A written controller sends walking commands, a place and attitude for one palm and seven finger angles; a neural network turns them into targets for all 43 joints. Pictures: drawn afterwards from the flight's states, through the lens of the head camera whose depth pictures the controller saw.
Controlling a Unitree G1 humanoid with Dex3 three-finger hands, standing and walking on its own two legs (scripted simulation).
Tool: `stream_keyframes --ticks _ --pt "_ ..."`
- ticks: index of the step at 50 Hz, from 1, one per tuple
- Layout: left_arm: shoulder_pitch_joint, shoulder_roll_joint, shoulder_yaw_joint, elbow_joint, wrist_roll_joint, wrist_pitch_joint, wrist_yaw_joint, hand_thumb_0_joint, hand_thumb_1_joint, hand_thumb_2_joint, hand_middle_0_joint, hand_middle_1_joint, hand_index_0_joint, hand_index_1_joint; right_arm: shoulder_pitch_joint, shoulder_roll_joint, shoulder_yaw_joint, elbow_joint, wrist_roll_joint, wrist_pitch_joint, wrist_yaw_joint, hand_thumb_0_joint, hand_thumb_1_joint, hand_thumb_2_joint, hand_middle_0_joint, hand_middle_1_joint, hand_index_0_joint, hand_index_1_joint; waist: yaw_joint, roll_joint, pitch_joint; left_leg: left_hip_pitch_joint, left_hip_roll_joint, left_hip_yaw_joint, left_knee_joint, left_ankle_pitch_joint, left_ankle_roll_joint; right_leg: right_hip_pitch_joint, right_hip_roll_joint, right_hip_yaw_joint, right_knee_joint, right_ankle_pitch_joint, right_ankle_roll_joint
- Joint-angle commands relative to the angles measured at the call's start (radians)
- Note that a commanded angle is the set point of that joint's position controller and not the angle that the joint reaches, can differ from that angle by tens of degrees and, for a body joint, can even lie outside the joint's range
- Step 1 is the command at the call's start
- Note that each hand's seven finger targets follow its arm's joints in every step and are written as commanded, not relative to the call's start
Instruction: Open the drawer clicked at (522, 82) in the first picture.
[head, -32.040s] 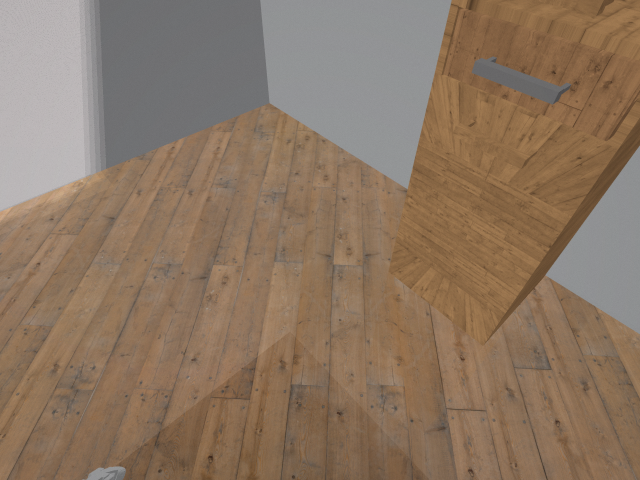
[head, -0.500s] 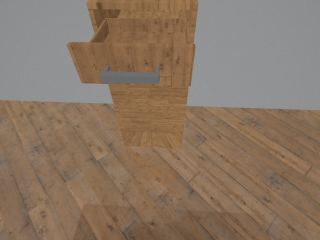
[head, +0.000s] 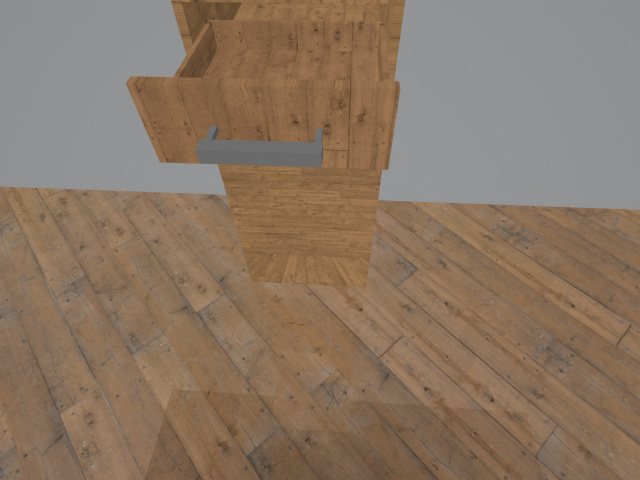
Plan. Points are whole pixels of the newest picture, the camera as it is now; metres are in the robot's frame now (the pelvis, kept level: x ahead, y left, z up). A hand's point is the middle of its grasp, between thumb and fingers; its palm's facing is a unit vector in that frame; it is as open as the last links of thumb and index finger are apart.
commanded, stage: look to check the result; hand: left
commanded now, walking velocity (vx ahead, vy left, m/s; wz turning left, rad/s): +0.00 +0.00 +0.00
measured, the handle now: (263, 143) +0.54 +0.12 +0.12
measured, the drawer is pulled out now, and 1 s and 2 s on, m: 0.29 0.29 0.29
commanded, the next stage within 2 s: stand and wait in 0.08 s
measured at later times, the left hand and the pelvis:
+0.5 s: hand out of the picture +0.05 +0.18 -0.17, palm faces +0.02 -0.98 -0.22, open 7.4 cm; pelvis +0.02 +0.00 +0.00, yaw -1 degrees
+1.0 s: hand out of the picture +0.04 +0.18 -0.17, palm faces +0.02 -0.98 -0.21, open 7.4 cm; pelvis +0.02 +0.00 +0.00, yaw -1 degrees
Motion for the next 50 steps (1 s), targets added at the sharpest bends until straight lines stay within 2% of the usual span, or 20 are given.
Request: stream_keyframes --ticks 1,9,13,15,17,20,22,23,25,28,35,46,50 --pt "0.036 0.122 0.020 -0.032 0.003 -0.013 0.006 0.000 0.900 0.900 -0.200 -0.300 -0.200 -0.300 0.074 -0.089 -0.011 -0.015 0.002 -0.010 -0.005 0.000 -0.900 -0.900 0.200 0.300 0.200 0.300 -0.011 -0.037 -0.012 0.033 0.076 -0.059 -0.070 0.030 0.038 -0.049 -0.125 0.120 -0.118 -0.025 -0.007" --pt "0.026 0.135 0.020 -0.034 0.002 -0.016 0.006 0.000 0.900 0.900 -0.200 -0.300 -0.200 -0.300 0.052 -0.100 -0.010 -0.015 0.003 -0.013 -0.005 0.000 -0.900 -0.900 0.200 0.300 0.200 0.300 -0.009 -0.015 -0.024 0.046 0.080 -0.051 -0.071 0.062 0.034 -0.022 -0.129 0.121 -0.113 0.045 -0.006" --pt "0.027 0.143 0.019 -0.035 0.001 -0.017 0.006 0.000 0.900 0.900 -0.200 -0.300 -0.200 -0.300 0.045 -0.106 -0.010 -0.016 0.005 -0.013 -0.005 0.000 -0.900 -0.900 0.200 0.300 0.200 0.300 -0.006 -0.038 -0.036 0.059 0.079 -0.048 -0.068 0.066 0.034 -0.014 -0.129 0.121 -0.119 0.051 -0.005" --pt "0.015 0.143 0.018 -0.037 0.001 -0.017 0.006 0.000 0.900 0.900 -0.200 -0.300 -0.200 -0.300 0.047 -0.106 -0.009 -0.010 0.003 -0.013 -0.005 0.000 -0.900 -0.900 0.200 0.300 0.200 0.300 -0.009 -0.011 -0.042 0.058 0.081 -0.049 -0.069 0.088 0.031 -0.001 -0.133 0.118 -0.106 0.095 -0.005" --pt "0.017 0.144 0.019 -0.035 0.000 -0.018 0.006 0.000 0.900 0.900 -0.200 -0.300 -0.200 -0.300 0.047 -0.106 -0.009 -0.011 0.004 -0.016 -0.007 0.000 -0.900 -0.900 0.200 0.300 0.200 0.300 -0.007 -0.015 -0.058 0.065 0.084 -0.049 -0.070 0.103 0.032 0.015 -0.134 0.116 -0.101 0.125 -0.004" --pt "0.008 0.145 0.016 -0.038 0.000 -0.016 0.006 0.000 0.900 0.900 -0.200 -0.300 -0.200 -0.300 0.041 -0.109 -0.009 -0.009 0.003 -0.013 -0.006 0.000 -0.900 -0.900 0.200 0.300 0.200 0.300 -0.008 -0.023 -0.030 0.056 0.083 -0.051 -0.077 0.081 0.030 0.001 -0.132 0.113 -0.108 0.097 -0.002" --pt "0.009 0.145 0.017 -0.038 0.000 -0.016 0.005 0.000 0.900 0.900 -0.200 -0.300 -0.200 -0.300 0.040 -0.109 -0.008 -0.008 0.003 -0.014 -0.006 0.000 -0.900 -0.900 0.200 0.300 0.200 0.300 -0.006 -0.012 -0.029 0.056 0.085 -0.052 -0.081 0.082 0.031 0.000 -0.130 0.117 -0.108 0.091 -0.003" --pt "0.012 0.147 0.018 -0.040 0.000 -0.017 0.005 0.000 0.900 0.900 -0.200 -0.300 -0.200 -0.300 0.041 -0.109 -0.008 -0.009 0.004 -0.014 -0.006 0.000 -0.900 -0.900 0.200 0.300 0.200 0.300 -0.004 -0.034 -0.036 0.062 0.085 -0.048 -0.080 0.087 0.033 0.007 -0.128 0.112 -0.112 0.093 -0.002" --pt "0.005 0.148 0.017 -0.040 0.000 -0.016 0.005 0.000 0.900 0.900 -0.200 -0.300 -0.200 -0.300 0.041 -0.110 -0.007 -0.006 0.003 -0.015 -0.006 0.000 -0.900 -0.900 0.200 0.300 0.200 0.300 -0.006 -0.016 -0.036 0.061 0.085 -0.051 -0.080 0.096 0.031 0.010 -0.132 0.114 -0.105 0.111 -0.002" --pt "0.013 0.149 0.018 -0.041 0.000 -0.018 0.006 0.000 0.900 0.900 -0.200 -0.300 -0.200 -0.300 0.041 -0.110 -0.008 -0.006 0.006 -0.015 -0.006 0.000 -0.900 -0.900 0.200 0.300 0.200 0.300 -0.004 -0.041 -0.045 0.071 0.085 -0.045 -0.079 0.097 0.033 0.013 -0.130 0.113 -0.112 0.114 -0.001" --pt "0.016 0.147 0.017 -0.040 -0.001 -0.018 0.006 0.000 0.900 0.900 -0.200 -0.300 -0.200 -0.300 0.043 -0.109 -0.008 -0.003 0.004 -0.015 -0.007 0.000 -0.900 -0.900 0.200 0.300 0.200 0.300 -0.006 -0.020 -0.042 0.077 0.086 -0.045 -0.078 0.112 0.031 0.014 -0.133 0.114 -0.108 0.139 -0.001" --pt "0.021 0.139 0.014 -0.032 0.000 -0.015 0.004 0.000 0.900 0.900 -0.200 -0.300 -0.200 -0.300 0.043 -0.108 -0.007 0.000 0.002 -0.013 -0.007 0.000 -0.900 -0.900 0.200 0.300 0.200 0.300 -0.007 -0.020 -0.019 0.069 0.086 -0.052 -0.090 0.065 0.034 -0.011 -0.127 0.118 -0.122 0.051 -0.001" --pt "0.025 0.140 0.015 -0.031 0.001 -0.017 0.005 0.000 0.900 0.900 -0.200 -0.300 -0.200 -0.300 0.047 -0.107 -0.007 0.001 0.004 -0.015 -0.007 0.000 -0.900 -0.900 0.200 0.300 0.200 0.300 -0.006 -0.025 -0.031 0.073 0.088 -0.052 -0.090 0.079 0.035 -0.004 -0.128 0.116 -0.115 0.070 -0.002"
